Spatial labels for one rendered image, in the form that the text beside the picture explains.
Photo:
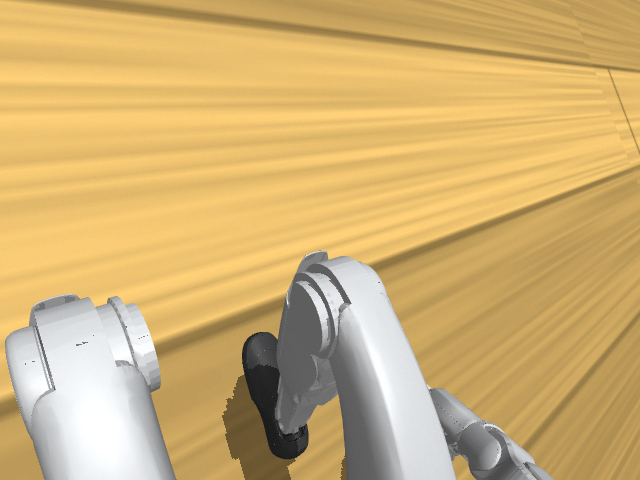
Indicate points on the right robot arm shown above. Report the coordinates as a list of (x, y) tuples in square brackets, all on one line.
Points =
[(492, 455)]

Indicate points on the right robot foot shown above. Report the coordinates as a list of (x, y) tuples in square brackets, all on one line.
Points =
[(262, 377)]

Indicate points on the right robot hand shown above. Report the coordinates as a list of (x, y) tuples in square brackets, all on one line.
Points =
[(454, 417)]

